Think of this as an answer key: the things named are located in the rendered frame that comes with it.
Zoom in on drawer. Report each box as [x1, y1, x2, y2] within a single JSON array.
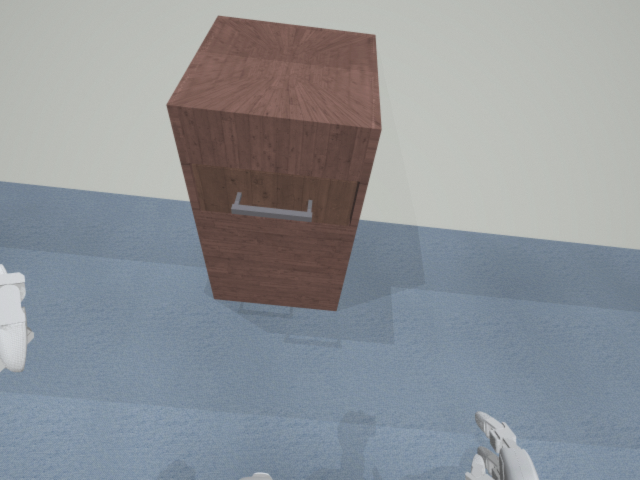
[[192, 163, 358, 226]]

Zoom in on handle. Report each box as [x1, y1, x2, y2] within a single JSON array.
[[231, 192, 313, 222]]

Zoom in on robot left hand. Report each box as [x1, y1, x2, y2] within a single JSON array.
[[0, 264, 34, 372]]

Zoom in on cabinet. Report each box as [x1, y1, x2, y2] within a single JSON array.
[[166, 16, 382, 311]]

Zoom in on robot right hand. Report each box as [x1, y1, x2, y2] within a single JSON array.
[[465, 411, 539, 480]]

